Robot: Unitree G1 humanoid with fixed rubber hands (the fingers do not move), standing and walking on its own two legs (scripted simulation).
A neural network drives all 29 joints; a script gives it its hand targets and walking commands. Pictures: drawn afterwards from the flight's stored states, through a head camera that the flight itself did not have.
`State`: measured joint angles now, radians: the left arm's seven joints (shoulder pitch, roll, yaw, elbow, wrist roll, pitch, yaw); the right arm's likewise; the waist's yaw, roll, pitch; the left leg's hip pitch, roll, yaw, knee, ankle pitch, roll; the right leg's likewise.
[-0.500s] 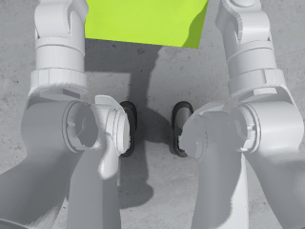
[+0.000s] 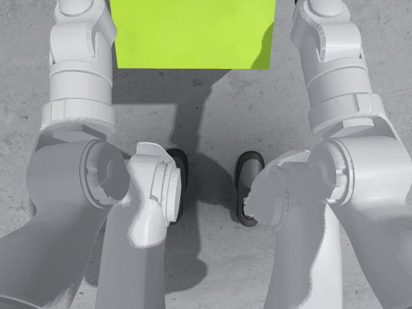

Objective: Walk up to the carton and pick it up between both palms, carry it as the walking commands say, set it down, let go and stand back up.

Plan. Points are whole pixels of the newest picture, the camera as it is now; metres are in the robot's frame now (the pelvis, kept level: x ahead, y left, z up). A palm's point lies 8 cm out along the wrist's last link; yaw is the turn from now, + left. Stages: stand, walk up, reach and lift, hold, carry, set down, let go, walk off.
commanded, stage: set down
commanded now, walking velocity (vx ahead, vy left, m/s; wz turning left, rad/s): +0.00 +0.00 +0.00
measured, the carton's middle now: out of the picture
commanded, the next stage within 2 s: none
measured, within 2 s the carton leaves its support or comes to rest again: rests again in 0.96 s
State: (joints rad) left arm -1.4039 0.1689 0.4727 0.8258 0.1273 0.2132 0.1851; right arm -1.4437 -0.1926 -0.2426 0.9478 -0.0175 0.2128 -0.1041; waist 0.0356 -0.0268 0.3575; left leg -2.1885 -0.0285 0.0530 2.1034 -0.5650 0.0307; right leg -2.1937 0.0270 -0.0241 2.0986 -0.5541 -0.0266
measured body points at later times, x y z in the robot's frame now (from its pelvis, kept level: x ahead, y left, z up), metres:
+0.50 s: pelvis +0.00 +0.00 -0.01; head +0.38 +0.01 +0.24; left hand +0.55 +0.20 -0.17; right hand +0.57 -0.10 -0.18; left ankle +0.11 +0.10 -0.36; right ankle +0.12 -0.11 -0.36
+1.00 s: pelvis +0.01 +0.01 -0.01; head +0.38 +0.01 +0.24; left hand +0.56 +0.21 -0.17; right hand +0.58 -0.10 -0.19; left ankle +0.11 +0.10 -0.36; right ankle +0.12 -0.11 -0.36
